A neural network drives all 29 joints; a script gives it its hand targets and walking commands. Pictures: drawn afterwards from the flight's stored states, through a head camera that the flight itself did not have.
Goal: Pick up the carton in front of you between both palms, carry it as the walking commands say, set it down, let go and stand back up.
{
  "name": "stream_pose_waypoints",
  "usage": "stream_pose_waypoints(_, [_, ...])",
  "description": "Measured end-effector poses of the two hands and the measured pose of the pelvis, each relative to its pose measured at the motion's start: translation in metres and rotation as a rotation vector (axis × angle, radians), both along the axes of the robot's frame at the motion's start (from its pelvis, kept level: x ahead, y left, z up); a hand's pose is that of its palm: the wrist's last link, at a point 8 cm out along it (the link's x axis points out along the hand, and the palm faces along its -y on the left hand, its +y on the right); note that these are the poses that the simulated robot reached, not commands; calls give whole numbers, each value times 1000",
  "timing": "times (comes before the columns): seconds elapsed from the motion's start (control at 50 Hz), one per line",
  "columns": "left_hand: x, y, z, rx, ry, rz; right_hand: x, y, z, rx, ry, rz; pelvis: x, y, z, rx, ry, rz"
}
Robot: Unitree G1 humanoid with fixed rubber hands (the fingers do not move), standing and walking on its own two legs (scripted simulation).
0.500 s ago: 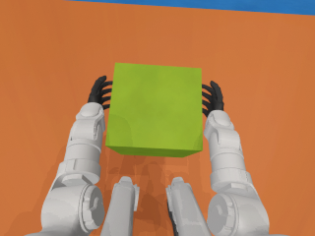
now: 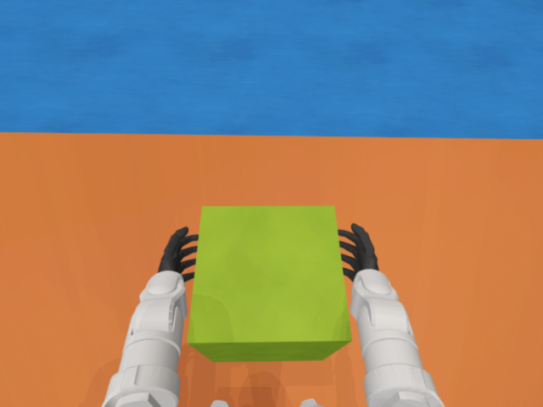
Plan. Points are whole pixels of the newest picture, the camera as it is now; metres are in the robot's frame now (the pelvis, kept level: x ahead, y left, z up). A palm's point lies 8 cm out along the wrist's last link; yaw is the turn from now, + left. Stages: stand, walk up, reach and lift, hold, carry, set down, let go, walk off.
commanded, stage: reach and lift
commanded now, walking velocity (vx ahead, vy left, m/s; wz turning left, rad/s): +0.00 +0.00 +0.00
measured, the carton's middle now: (268, 291) +0.34 +0.00 -0.10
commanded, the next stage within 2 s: hold in 1.36 s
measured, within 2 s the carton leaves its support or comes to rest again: neither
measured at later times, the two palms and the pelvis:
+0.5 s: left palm (154, 274) +0.30 +0.15 +0.07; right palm (392, 263) +0.30 -0.15 +0.08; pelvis +0.01 +0.00 +0.05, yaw +0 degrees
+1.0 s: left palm (152, 264) +0.31 +0.15 +0.08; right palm (393, 255) +0.31 -0.15 +0.09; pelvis +0.01 +0.00 +0.06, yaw +0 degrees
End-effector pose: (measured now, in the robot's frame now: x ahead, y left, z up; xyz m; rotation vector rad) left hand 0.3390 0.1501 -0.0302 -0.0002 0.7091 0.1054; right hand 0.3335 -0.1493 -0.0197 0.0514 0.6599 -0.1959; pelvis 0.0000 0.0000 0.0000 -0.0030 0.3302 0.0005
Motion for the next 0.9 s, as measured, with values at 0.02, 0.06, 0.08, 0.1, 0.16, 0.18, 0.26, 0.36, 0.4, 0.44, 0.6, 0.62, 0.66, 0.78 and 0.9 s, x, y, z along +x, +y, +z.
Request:
stream_pose_waypoints(0.02, [-2, 0, 6, 0, 0, 2, -1, 0, 6, 0, 0, 2, 2, 0, 5, 1, -16, 0])
stream_pose_waypoints(0.06, [-6, 0, 18, -1, -1, 6, -4, 0, 17, -1, -1, 6, 6, -1, 13, 1, -49, 0])
stream_pose_waypoints(0.08, [-8, 0, 23, -1, -2, 8, -6, -1, 23, -1, -2, 8, 8, -1, 18, 2, -66, 0])
stream_pose_waypoints(0.1, [-10, -1, 29, -1, -3, 11, -7, -1, 29, -5, -2, 14, 10, -1, 21, 2, -83, -1])
stream_pose_waypoints(0.16, [-16, -2, 47, 5, -6, 18, -10, -2, 46, -12, -5, 31, 15, -1, 32, 3, -137, -2])
stream_pose_waypoints(0.18, [-18, -2, 52, 7, -7, 20, -11, -2, 51, -14, -7, 35, 16, -1, 35, 4, -156, -3])
stream_pose_waypoints(0.26, [-25, -3, 75, 15, -19, 24, -16, -3, 74, -21, -18, 51, 20, -2, 45, 4, -230, -3])
stream_pose_waypoints(0.36, [-33, -5, 97, 31, -25, 18, -22, -5, 95, -34, -23, 67, 20, -2, 52, 5, -314, -4])
stream_pose_waypoints(0.4, [-36, -5, 101, 37, -17, 13, -25, -5, 99, -41, -14, 72, 17, -2, 53, 5, -339, -4])
stream_pose_waypoints(0.44, [-38, -4, 102, 40, -4, 12, -27, -4, 99, -44, -1, 75, 15, -2, 53, 5, -357, -4])
stream_pose_waypoints(0.6, [-41, -2, 102, 36, 5, 17, -30, -2, 99, -42, 9, 74, 3, -2, 51, 4, -382, 0])
stream_pose_waypoints(0.62, [-41, -2, 103, 35, 3, 17, -30, -2, 100, -42, 7, 73, 2, -2, 51, 4, -382, 0])
stream_pose_waypoints(0.66, [-40, -2, 104, 34, -1, 16, -29, -2, 101, -41, 3, 70, 2, -1, 51, 4, -382, 0])
stream_pose_waypoints(0.78, [-36, -2, 108, 33, -7, 13, -27, -2, 105, -42, -3, 66, 4, 0, 53, 4, -383, -2])
stream_pose_waypoints(0.9, [-34, -3, 110, 41, -7, 8, -25, -3, 107, -47, -2, 69, 10, 1, 55, 4, -386, -5])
